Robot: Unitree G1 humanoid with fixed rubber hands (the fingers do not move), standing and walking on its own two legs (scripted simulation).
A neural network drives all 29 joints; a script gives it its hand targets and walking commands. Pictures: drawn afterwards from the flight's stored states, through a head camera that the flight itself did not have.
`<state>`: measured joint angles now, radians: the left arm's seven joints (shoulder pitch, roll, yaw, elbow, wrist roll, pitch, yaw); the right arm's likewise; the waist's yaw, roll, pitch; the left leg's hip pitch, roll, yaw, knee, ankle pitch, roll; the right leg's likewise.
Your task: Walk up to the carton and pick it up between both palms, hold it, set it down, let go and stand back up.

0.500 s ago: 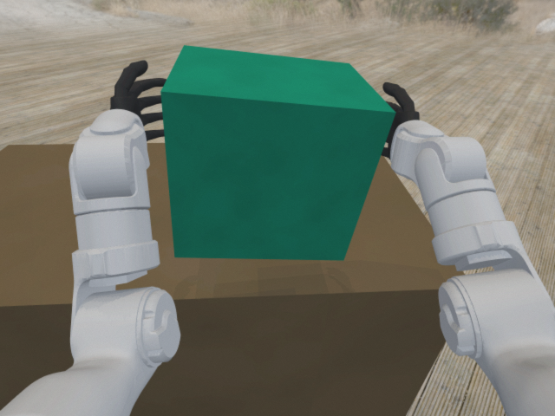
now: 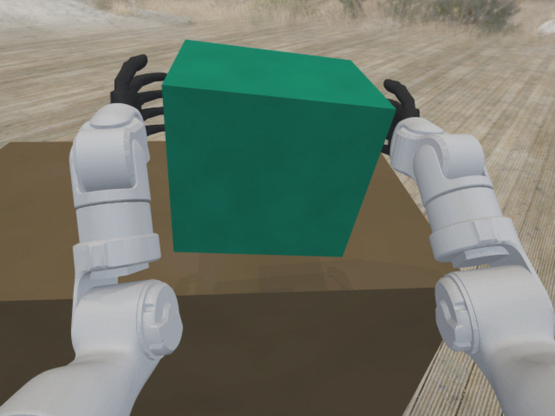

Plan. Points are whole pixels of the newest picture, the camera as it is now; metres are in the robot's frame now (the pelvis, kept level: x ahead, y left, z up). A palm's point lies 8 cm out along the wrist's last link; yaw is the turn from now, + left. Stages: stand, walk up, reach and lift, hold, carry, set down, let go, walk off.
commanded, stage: hold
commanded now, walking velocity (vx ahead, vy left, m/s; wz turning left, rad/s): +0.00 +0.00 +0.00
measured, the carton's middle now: (266, 151) +0.43 +0.01 +0.25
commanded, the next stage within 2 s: set down in 1.52 s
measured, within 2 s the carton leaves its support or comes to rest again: neither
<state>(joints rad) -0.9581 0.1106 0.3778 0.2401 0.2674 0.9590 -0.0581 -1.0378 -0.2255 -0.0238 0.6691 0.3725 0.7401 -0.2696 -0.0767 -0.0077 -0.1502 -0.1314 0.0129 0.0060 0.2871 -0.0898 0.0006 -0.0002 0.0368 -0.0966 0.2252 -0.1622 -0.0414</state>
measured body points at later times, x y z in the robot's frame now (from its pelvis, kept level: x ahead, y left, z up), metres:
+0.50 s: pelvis +0.00 +0.00 +0.00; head -0.08 +0.02 +0.44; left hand +0.38 +0.17 +0.32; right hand +0.38 -0.17 +0.29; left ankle +0.05 +0.12 -0.75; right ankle -0.02 -0.09 -0.75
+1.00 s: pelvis +0.00 +0.00 +0.00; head -0.08 +0.02 +0.44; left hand +0.38 +0.18 +0.32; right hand +0.38 -0.17 +0.29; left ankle +0.05 +0.12 -0.75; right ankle -0.02 -0.09 -0.75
